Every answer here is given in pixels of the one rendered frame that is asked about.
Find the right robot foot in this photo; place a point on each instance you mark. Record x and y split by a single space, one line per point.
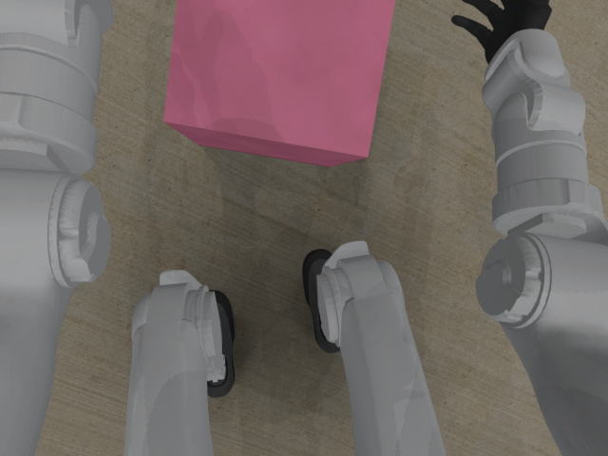
312 266

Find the right robot hand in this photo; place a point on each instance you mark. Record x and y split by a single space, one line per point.
516 15

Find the right robot upper arm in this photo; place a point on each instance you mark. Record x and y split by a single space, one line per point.
550 295

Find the robot right forearm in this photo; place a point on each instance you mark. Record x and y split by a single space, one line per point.
540 151

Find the left robot upper arm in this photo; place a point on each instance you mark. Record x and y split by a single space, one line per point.
53 236

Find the robot left shin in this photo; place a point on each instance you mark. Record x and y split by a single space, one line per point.
217 369

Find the robot left forearm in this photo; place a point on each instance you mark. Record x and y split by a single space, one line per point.
50 62

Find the carton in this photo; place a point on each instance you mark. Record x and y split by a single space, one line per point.
296 80

